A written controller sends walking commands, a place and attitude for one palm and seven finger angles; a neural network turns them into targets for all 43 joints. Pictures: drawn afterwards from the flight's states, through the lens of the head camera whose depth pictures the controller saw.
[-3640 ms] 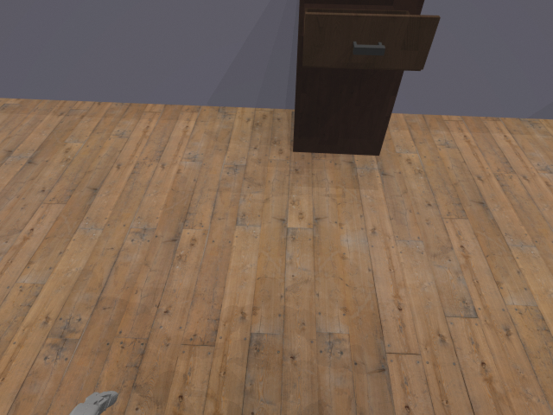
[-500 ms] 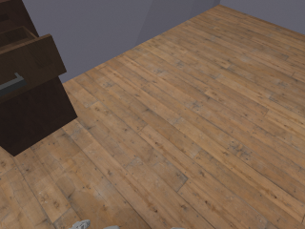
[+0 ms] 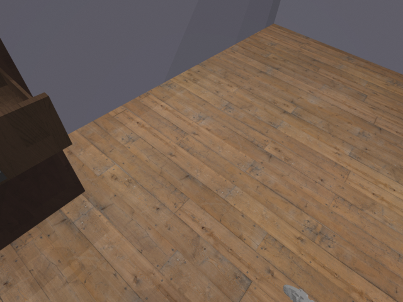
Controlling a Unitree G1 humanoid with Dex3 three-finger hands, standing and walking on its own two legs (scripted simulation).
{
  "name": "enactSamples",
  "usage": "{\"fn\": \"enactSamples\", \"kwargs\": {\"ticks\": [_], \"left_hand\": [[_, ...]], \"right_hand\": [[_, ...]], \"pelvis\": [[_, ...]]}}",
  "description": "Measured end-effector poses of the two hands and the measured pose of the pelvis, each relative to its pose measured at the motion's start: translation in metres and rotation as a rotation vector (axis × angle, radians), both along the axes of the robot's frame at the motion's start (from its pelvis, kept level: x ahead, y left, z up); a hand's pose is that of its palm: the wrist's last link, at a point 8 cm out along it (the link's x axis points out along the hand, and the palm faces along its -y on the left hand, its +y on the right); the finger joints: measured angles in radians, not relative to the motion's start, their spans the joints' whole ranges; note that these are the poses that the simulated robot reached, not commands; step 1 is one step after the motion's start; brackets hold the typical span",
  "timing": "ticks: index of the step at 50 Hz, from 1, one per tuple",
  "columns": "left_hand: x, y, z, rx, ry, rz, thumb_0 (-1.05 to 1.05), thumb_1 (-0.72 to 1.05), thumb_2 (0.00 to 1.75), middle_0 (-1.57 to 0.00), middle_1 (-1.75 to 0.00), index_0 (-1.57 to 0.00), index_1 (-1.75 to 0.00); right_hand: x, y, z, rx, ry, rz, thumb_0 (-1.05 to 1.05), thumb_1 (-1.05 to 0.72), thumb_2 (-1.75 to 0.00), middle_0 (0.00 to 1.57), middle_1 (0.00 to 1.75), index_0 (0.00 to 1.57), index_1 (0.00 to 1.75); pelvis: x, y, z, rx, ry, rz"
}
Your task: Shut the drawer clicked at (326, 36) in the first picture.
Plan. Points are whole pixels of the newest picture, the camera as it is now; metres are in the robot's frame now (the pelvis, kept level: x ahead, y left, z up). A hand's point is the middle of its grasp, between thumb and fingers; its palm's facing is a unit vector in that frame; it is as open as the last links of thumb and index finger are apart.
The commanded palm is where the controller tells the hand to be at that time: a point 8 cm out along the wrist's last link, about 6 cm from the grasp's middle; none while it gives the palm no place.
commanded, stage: walk to a spot facing it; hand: left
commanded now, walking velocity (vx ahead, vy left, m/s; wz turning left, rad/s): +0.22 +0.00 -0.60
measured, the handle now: out of the picture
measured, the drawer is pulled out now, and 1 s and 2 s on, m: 0.30 0.30 0.30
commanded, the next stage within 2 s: turn to face it in 0.14 s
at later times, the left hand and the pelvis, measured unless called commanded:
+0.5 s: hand (170, 233) +0.30 +0.11 -0.15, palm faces -0.16 -0.96 -0.22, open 7.3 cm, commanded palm none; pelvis +0.13 -0.04 -0.01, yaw -5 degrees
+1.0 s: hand (99, 293) +0.15 +0.24 -0.17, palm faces +0.25 -0.94 -0.24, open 7.4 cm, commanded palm none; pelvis +0.12 +0.01 +0.01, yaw +11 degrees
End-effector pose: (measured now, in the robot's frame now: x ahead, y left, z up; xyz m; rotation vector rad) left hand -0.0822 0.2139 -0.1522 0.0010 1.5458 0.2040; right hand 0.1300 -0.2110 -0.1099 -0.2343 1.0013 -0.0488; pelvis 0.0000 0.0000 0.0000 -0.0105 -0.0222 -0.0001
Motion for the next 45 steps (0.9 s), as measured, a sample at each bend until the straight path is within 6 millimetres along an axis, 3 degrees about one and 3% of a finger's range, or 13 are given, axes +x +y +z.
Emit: {"fn": "enactSamples", "kwargs": {"ticks": [2,6,10,13,17,21,24,27,32,39,42,45], "left_hand": [[0.036,0.01,0.002,0.001,-0.037,-0.037,0.0,0.91,0.9,-0.2,-0.3,-0.2,-0.3],[0.116,0.025,0.008,0.019,-0.143,-0.112,0.0,0.91,0.9,-0.2,-0.3,-0.2,-0.3],[0.199,0.029,0.015,0.041,-0.249,-0.186,0.0,0.91,0.9,-0.2,-0.3,-0.2,-0.3],[0.257,0.02,0.021,0.055,-0.311,-0.258,0.0,0.91,0.9,-0.2,-0.3,-0.2,-0.3],[0.327,-0.005,0.025,0.084,-0.381,-0.366,0.0,0.91,0.9,-0.2,-0.3,-0.2,-0.3],[0.371,-0.035,0.023,0.109,-0.47,-0.406,0.0,0.91,0.9,-0.2,-0.3,-0.2,-0.3],[0.377,-0.052,0.028,0.092,-0.49,-0.392,0.0,0.91,0.9,-0.2,-0.3,-0.2,-0.3],[0.37,-0.061,0.032,0.076,-0.484,-0.344,0.0,0.91,0.9,-0.2,-0.3,-0.2,-0.3],[0.345,-0.056,0.027,0.051,-0.451,-0.251,0.0,0.9,0.9,-0.21,-0.3,-0.21,-0.3],[0.3,0.001,-0.001,0.07,-0.416,-0.078,-0.01,0.91,0.9,-0.21,-0.3,-0.21,-0.3],[0.271,0.03,-0.011,0.089,-0.344,-0.025,-0.01,0.91,0.9,-0.21,-0.3,-0.21,-0.3],[0.245,0.05,-0.004,0.111,-0.28,0.016,0.0,0.91,0.9,-0.2,-0.3,-0.2,-0.3]], "right_hand": [[-0.015,0.002,0.0,0.001,0.048,-0.054,0.0,-0.91,-0.9,0.2,0.3,0.2,0.3],[-0.038,-0.02,0.005,-0.052,0.104,-0.198,-0.03,-0.96,-0.9,0.21,0.3,0.21,0.3],[-0.07,-0.032,0.001,-0.069,0.228,-0.277,-0.03,-0.95,-0.9,0.2,0.3,0.2,0.3],[-0.092,-0.036,-0.006,-0.051,0.319,-0.337,-0.02,-0.94,-0.9,0.2,0.3,0.2,0.3],[-0.117,-0.035,-0.022,0.003,0.432,-0.409,-0.01,-0.92,-0.9,0.2,0.3,0.2,0.3],[-0.124,-0.034,-0.045,0.075,0.542,-0.431,0.0,-0.92,-0.9,0.2,0.3,0.2,0.3],[-0.109,-0.032,-0.049,0.104,0.559,-0.407,0.0,-0.91,-0.9,0.2,0.3,0.2,0.3],[-0.08,-0.033,-0.046,0.116,0.521,-0.363,0.01,-0.91,-0.9,0.2,0.3,0.2,0.3],[-0.025,-0.038,-0.038,0.091,0.407,-0.281,0.0,-0.91,-0.9,0.2,0.3,0.2,0.3],[0.04,-0.042,-0.026,-0.042,0.279,-0.138,0.01,-0.92,-0.9,0.2,0.3,0.2,0.3],[0.057,-0.038,-0.019,-0.09,0.237,-0.094,0.0,-0.92,-0.9,0.2,0.3,0.2,0.3],[0.066,-0.033,-0.007,-0.116,0.234,-0.056,0.0,-0.91,-0.9,0.2,0.3,0.2,0.3]], "pelvis": [[0.012,0.004,0.005,-0.003,-0.004,-0.02],[0.035,0.009,0.011,-0.006,-0.002,-0.069],[0.058,0.006,0.012,-0.007,0.002,-0.109],[0.075,-0.001,0.01,-0.005,0.003,-0.14],[0.099,-0.017,0.002,0.007,0.005,-0.162],[0.122,-0.037,-0.014,0.017,0.006,-0.142],[0.128,-0.041,-0.01,0.007,-0.003,-0.105],[0.13,-0.043,-0.004,0.011,-0.005,-0.071],[0.131,-0.037,0.001,0.007,0.001,-0.009],[0.128,-0.011,-0.013,-0.036,0.01,0.085],[0.124,-0.001,-0.016,-0.038,0.016,0.115],[0.123,0.005,-0.006,-0.042,0.031,0.145]]}}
